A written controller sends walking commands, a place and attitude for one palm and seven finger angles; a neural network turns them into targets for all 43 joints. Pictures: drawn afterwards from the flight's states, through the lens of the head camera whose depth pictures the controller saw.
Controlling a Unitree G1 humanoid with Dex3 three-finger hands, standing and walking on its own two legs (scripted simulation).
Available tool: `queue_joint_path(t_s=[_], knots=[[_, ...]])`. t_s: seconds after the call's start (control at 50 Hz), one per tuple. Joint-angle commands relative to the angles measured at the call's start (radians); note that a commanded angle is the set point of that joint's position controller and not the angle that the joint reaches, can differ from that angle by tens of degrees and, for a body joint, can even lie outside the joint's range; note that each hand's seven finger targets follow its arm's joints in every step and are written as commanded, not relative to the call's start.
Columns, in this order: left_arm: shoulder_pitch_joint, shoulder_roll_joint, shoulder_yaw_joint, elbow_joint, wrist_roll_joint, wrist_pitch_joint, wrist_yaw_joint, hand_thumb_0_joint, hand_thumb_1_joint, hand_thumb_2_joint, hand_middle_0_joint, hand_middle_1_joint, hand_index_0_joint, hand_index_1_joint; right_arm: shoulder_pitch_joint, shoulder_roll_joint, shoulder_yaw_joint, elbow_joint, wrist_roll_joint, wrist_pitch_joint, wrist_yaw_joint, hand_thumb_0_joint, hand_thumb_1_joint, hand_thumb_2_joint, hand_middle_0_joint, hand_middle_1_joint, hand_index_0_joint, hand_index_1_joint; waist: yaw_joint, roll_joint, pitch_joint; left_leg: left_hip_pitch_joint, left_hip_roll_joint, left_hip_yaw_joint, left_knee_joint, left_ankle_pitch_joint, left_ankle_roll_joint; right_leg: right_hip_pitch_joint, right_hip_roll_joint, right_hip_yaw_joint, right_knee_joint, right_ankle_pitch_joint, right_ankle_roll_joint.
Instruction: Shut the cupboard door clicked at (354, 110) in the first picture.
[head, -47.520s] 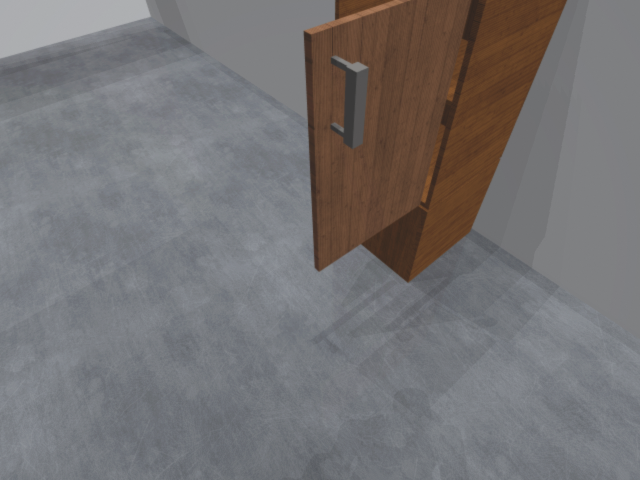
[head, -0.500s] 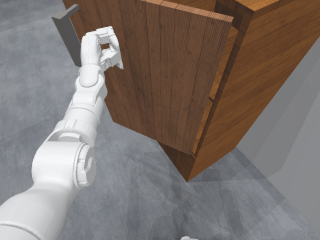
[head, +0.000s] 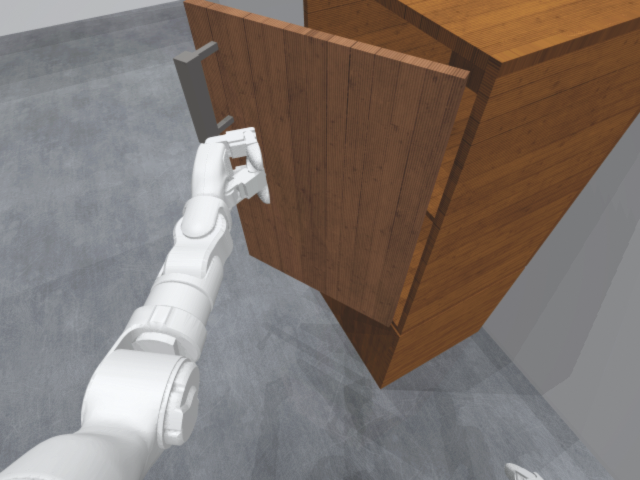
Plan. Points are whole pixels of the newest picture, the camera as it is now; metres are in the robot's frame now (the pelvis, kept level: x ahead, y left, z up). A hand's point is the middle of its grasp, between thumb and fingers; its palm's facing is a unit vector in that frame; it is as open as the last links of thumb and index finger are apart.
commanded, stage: pull the fist back off the door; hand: left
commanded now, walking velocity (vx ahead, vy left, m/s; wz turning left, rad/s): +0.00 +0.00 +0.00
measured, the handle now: (209, 95) +0.62 +0.16 +0.15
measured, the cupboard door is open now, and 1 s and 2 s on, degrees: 31 31 31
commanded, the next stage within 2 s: draw the hand back to the body in 0.10 s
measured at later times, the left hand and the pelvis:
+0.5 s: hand (209, 194) +0.42 +0.13 +0.14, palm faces -0.03 -1.00 -0.01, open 3.1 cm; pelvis +0.02 +0.01 +0.01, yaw -2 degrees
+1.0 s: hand (93, 301) +0.27 +0.21 +0.15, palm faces +0.20 -0.96 -0.22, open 3.4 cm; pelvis +0.00 +0.03 +0.02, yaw +1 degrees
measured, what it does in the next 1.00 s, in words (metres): stands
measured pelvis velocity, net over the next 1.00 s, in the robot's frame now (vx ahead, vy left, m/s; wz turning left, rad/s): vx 0.00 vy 0.03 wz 0.02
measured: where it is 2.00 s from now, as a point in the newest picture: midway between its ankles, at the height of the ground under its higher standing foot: outside the picture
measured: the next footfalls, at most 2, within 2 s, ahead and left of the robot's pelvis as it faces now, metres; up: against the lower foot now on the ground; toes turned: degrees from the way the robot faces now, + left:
none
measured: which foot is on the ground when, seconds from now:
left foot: down 0.00-1.00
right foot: down 0.00-1.00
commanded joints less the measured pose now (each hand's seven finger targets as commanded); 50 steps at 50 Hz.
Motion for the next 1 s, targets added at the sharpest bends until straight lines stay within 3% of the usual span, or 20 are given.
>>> queue_joint_path(t_s=[0.0,0.06,0.1,0.12,0.14,0.18,0.2,0.26,0.32,0.42,0.5,0.6,0.7,0.72,0.74,0.76,0.86,0.88,0.94,0.98], knots=[[-0.665,0.181,0.007,-0.286,0.032,-0.131,0.038,0.0,0.9,0.9,-1.3,-1.5,-1.3,-1.5,0.012,-0.082,-0.019,-0.072,0.003,-0.056,-0.014,0.0,-0.9,-0.9,0.2,0.3,0.2,0.3,-0.039,-0.028,-0.377,0.213,0.007,-0.047,-0.046,0.127,0.004,0.078,-0.043,0.095,-0.081,0.215,0.074],[-0.619,0.145,-0.023,-0.085,0.052,-0.058,0.039,0.0,0.9,0.9,-1.3,-1.5,-1.3,-1.5,0.029,-0.092,-0.014,-0.054,0.006,-0.046,-0.012,0.0,-0.9,-0.9,0.2,0.3,0.2,0.3,-0.059,-0.065,-0.285,0.167,0.008,-0.053,-0.055,0.08,0.001,0.022,-0.046,0.086,-0.096,0.164,0.082],[-0.572,0.178,0.03,0.031,0.039,-0.002,0.037,0.0,0.9,0.9,-1.3,-1.5,-1.3,-1.5,0.031,-0.102,-0.011,-0.059,0.008,-0.037,-0.011,0.0,-0.9,-0.9,0.2,0.3,0.2,0.3,-0.046,-0.125,-0.249,0.101,0.005,-0.051,-0.063,0.066,0.0,0.044,-0.052,0.093,-0.105,0.162,0.084],[-0.576,0.223,0.076,0.047,0.028,0.013,0.036,0.0,0.9,0.9,-1.3,-1.5,-1.3,-1.5,0.041,-0.112,-0.009,-0.063,0.008,-0.031,-0.012,0.0,-0.9,-0.9,0.2,0.3,0.2,0.3,-0.036,-0.139,-0.274,0.085,0.005,-0.053,-0.071,0.08,-0.002,0.076,-0.056,0.094,-0.103,0.177,0.079],[-0.565,0.191,0.065,0.052,0.013,0.025,0.029,0.0,0.9,0.9,-1.3,-1.5,-1.3,-1.5,0.033,-0.107,-0.008,-0.074,0.008,-0.029,-0.011,0.0,-0.9,-0.9,0.2,0.3,0.2,0.3,-0.033,-0.132,-0.279,0.088,0.003,-0.046,-0.07,0.103,-0.002,0.088,-0.055,0.093,-0.099,0.21,0.076],[-0.578,0.215,0.103,0.022,-0.004,0.007,0.021,0.0,0.9,0.9,-1.3,-1.5,-1.3,-1.5,0.041,-0.109,-0.006,-0.086,0.005,-0.031,-0.009,0.0,-0.9,-0.9,0.2,0.3,0.2,0.3,-0.022,-0.13,-0.32,0.096,0.005,-0.044,-0.065,0.153,-0.003,0.116,-0.055,0.09,-0.083,0.268,0.073],[-0.59,0.184,0.078,-0.007,-0.005,-0.015,0.015,0.0,0.9,0.9,-1.3,-1.5,-1.3,-1.5,0.043,-0.102,-0.005,-0.091,0.001,-0.035,-0.006,0.0,-0.9,-0.9,0.2,0.3,0.2,0.3,-0.022,-0.118,-0.327,0.106,0.003,-0.044,-0.06,0.173,-0.004,0.119,-0.051,0.085,-0.072,0.29,0.068],[-0.408,0.293,0.178,-0.167,0.008,-0.103,0.004,0.0,0.9,0.9,-1.3,-1.5,-1.3,-1.5,0.05,-0.107,-0.017,-0.127,-0.01,-0.043,0.001,0.0,-0.9,-0.9,0.2,0.3,0.2,0.3,0.047,-0.108,-0.455,0.149,0.007,-0.035,-0.048,0.307,-0.002,0.232,-0.046,0.086,-0.03,0.434,0.058],[-0.218,0.258,0.135,-0.42,0.024,-0.138,-0.032,0.0,0.9,0.9,-1.3,-1.5,-1.3,-1.5,0.016,-0.093,-0.023,-0.17,-0.005,-0.055,0.015,0.0,-0.9,-0.9,0.2,0.3,0.2,0.3,0.089,-0.066,-0.532,0.225,0.013,-0.019,-0.04,0.447,-0.001,0.289,-0.046,0.086,-0.004,0.576,0.058],[-0.039,0.171,0.04,-0.688,-0.021,0.018,-0.101,0.0,0.9,0.9,-1.3,-1.5,-1.3,-1.5,-0.062,-0.09,-0.033,-0.206,0.027,-0.032,0.002,0.0,-0.9,-0.9,0.2,0.3,0.2,0.3,0.07,-0.088,-0.379,0.276,0.028,-0.01,-0.074,0.425,0.011,0.258,-0.046,0.079,-0.073,0.568,0.095],[-0.015,0.169,0.015,-0.888,-0.053,0.128,-0.105,0.0,0.9,0.9,-1.3,-1.5,-1.3,-1.5,-0.134,-0.077,-0.018,-0.215,0.039,-0.035,-0.034,0.0,-0.9,-0.9,0.2,0.3,0.2,0.3,0.064,-0.036,-0.286,0.323,0.035,-0.034,-0.109,0.37,0.01,0.217,-0.042,0.061,-0.117,0.431,0.078],[0.145,0.137,-0.025,-1.046,-0.048,0.194,-0.098,0.0,0.9,0.9,-1.3,-1.5,-1.3,-1.5,-0.193,-0.06,0.005,-0.223,0.034,-0.048,-0.047,0.0,-0.9,-0.9,0.2,0.3,0.2,0.3,0.078,0.037,-0.272,0.4,0.04,-0.07,-0.13,0.424,-0.014,0.204,-0.043,0.037,-0.118,0.373,0.054],[0.36,0.183,0.043,-1.001,-0.066,0.323,-0.124,0.0,0.9,0.9,-1.163,-1.35,-1.163,-1.35,-0.251,-0.066,0.025,-0.243,0.04,-0.002,-0.047,0.0,-0.9,-0.9,0.2,0.3,0.2,0.3,0.096,-0.108,-0.156,0.31,0.028,-0.066,-0.17,0.292,-0.02,0.231,-0.052,0.028,-0.145,0.313,0.053],[0.356,0.187,-0.037,-1.147,0.018,0.21,-0.066,0.0,0.9,0.9,-1.135,-1.32,-1.135,-1.32,-0.252,-0.033,0.029,-0.252,0.008,-0.002,-0.049,0.0,-0.9,-0.9,0.2,0.3,0.2,0.3,0.077,-0.091,-0.047,0.295,0.026,-0.068,-0.204,0.25,-0.017,0.187,-0.067,0.068,-0.201,0.263,0.066],[0.471,0.182,-0.012,-1.058,0.028,0.185,-0.035,0.0,0.9,0.9,-1.107,-1.29,-1.107,-1.29,-0.244,-0.04,0.026,-0.232,0.0,0.006,-0.048,0.0,-0.9,-0.9,0.2,0.3,0.2,0.3,0.076,-0.127,-0.002,0.278,0.036,-0.078,-0.217,0.205,-0.02,0.183,-0.064,0.063,-0.212,0.214,0.065],[0.502,0.17,-0.025,-1.073,0.03,0.175,-0.028,0.0,0.9,0.9,-1.08,-1.26,-1.08,-1.26,-0.252,-0.04,0.028,-0.238,0.001,0.015,-0.045,0.0,-0.9,-0.9,0.2,0.3,0.2,0.3,0.086,-0.105,0.004,0.269,0.035,-0.077,-0.225,0.19,-0.019,0.19,-0.067,0.064,-0.221,0.196,0.062],[0.513,0.25,0.02,-1.272,0.061,0.116,0.017,0.0,0.9,0.9,-0.943,-1.11,-0.943,-1.11,-0.257,-0.033,0.034,-0.254,-0.012,0.039,-0.046,0.0,-0.9,-0.9,0.2,0.3,0.2,0.3,0.083,0.012,-0.102,0.354,0.045,-0.078,-0.252,0.21,-0.021,0.275,-0.067,0.07,-0.246,0.2,0.05],[0.506,0.266,0.034,-1.319,0.065,0.106,0.026,0.0,0.9,0.9,-0.915,-1.08,-0.915,-1.08,-0.263,-0.03,0.036,-0.26,-0.014,0.035,-0.047,0.0,-0.9,-0.9,0.2,0.3,0.2,0.3,0.086,0.076,-0.131,0.375,0.044,-0.078,-0.259,0.21,-0.022,0.288,-0.068,0.072,-0.249,0.197,0.048],[0.538,0.276,0.045,-1.399,0.079,0.083,0.051,0.0,0.9,0.9,-0.832,-0.99,-0.832,-0.99,-0.26,-0.028,0.039,-0.251,-0.021,0.018,-0.049,0.0,-0.9,-0.9,0.2,0.3,0.2,0.3,0.085,0.146,-0.152,0.417,0.051,-0.103,-0.276,0.235,-0.037,0.301,-0.058,0.059,-0.252,0.194,0.039],[0.606,0.292,0.065,-1.408,0.081,0.078,0.061,0.0,0.9,0.9,-0.777,-0.93,-0.777,-0.93,-0.265,-0.032,0.038,-0.247,-0.023,0.01,-0.053,0.0,-0.9,-0.9,0.2,0.3,0.2,0.3,0.09,0.101,-0.151,0.418,0.056,-0.111,-0.288,0.234,-0.036,0.313,-0.055,0.057,-0.261,0.189,0.041]])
